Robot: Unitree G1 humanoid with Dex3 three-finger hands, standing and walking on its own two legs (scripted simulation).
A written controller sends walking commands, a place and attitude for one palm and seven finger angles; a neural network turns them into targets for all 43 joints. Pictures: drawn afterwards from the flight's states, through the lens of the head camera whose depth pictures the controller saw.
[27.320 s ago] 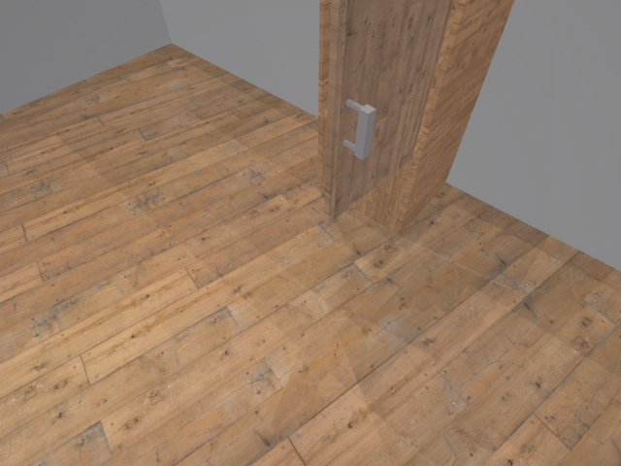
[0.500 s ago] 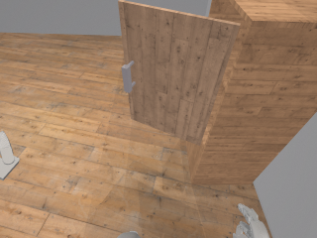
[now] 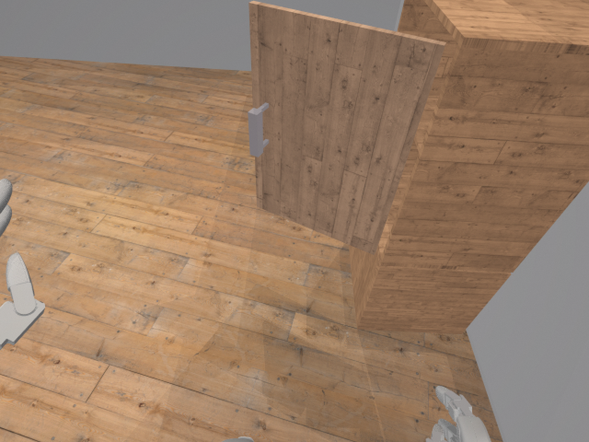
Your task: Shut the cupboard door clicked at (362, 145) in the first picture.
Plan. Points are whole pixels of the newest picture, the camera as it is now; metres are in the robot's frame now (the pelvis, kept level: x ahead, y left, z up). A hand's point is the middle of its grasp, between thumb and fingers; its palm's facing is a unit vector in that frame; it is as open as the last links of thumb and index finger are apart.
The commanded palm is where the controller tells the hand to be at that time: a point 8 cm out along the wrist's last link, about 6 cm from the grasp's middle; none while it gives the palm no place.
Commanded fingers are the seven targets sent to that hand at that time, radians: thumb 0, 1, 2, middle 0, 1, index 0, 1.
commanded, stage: stop stepping back and stand still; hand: left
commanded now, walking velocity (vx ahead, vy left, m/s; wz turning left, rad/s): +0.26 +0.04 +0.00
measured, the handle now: (260, 129) +0.82 +0.19 -0.02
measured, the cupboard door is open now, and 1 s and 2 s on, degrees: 64 64 64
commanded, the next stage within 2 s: let the arm hang, fingers relaxed in 1.68 s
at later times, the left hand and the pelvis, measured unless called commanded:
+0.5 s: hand out of the picture +0.06 +0.31 +0.19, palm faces +0.55 -0.76 -0.33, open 7.4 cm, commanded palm +0.02 +0.32 +0.19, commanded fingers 0.00 0.90 0.90 -0.20 -0.30 -0.20 -0.30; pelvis -0.12 +0.03 +0.00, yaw -1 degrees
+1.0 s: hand out of the picture +0.06 +0.27 +0.17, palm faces +0.47 -0.74 -0.48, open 7.4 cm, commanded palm +0.02 +0.29 +0.19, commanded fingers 0.00 0.90 0.90 -0.20 -0.30 -0.20 -0.30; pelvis -0.14 +0.00 +0.01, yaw -2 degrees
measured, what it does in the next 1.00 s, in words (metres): walks backwards: left foot, then left foot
